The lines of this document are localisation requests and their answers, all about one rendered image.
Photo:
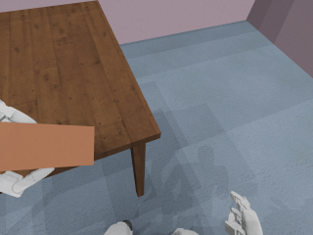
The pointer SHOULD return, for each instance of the robot left foot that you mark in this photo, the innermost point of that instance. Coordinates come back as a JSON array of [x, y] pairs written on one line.
[[128, 223]]

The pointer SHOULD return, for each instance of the right robot hand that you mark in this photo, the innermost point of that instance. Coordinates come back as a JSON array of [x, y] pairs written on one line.
[[248, 222]]

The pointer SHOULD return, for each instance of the sponge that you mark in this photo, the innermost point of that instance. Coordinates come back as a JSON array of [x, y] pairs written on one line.
[[26, 145]]

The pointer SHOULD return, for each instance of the left robot hand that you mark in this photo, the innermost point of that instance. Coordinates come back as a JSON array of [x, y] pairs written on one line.
[[12, 183]]

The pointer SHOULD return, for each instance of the table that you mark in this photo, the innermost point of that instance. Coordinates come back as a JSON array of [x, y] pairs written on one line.
[[63, 65]]

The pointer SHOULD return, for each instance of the left robot thigh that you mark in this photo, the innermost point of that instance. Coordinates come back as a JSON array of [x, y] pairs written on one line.
[[119, 229]]

